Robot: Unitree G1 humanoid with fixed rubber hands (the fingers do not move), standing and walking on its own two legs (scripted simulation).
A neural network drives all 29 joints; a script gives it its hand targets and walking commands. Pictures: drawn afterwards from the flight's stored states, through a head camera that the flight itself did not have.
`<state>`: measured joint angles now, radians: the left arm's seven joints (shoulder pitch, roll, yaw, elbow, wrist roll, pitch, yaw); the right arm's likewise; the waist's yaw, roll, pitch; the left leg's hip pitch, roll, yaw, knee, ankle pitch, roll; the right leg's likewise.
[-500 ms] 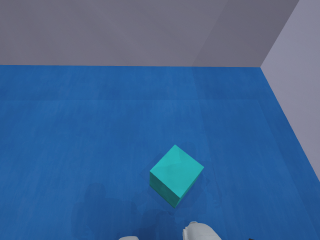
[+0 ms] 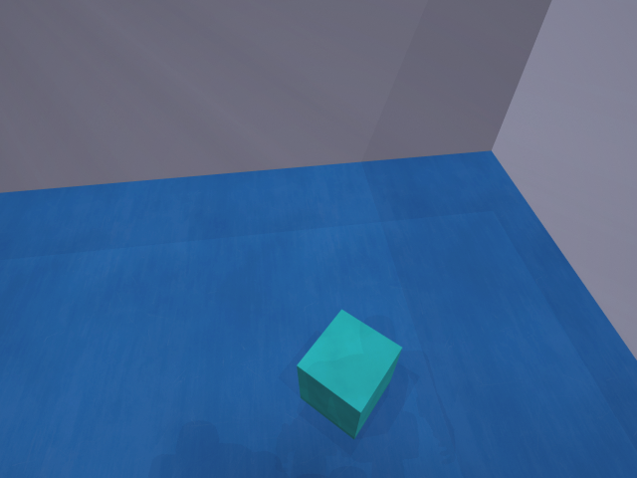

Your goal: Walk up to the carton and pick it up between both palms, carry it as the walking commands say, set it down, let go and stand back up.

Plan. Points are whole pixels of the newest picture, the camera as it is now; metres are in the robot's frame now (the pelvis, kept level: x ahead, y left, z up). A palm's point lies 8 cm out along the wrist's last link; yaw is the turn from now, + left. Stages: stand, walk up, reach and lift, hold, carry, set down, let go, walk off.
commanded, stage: walk up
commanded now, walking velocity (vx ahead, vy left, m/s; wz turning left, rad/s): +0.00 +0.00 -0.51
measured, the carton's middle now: (348, 374) +0.50 -0.04 -0.64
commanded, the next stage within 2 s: none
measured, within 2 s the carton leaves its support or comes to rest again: neither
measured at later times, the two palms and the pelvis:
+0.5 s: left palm out of the picture +0.13 +0.32 -0.14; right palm out of the picture +0.02 -0.16 -0.15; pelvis +0.04 +0.08 -0.01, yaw -18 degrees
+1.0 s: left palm (151, 314) +0.39 +0.32 -0.11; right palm out of the picture +0.04 -0.04 -0.16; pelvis +0.15 +0.18 -0.01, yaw -29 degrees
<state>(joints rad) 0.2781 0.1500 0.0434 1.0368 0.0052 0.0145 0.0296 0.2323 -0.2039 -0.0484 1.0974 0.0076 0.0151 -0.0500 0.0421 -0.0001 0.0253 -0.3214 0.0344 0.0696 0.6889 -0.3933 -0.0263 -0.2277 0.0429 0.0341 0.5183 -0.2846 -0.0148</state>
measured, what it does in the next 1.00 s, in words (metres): steps to the left, turning right: right foot, then left foot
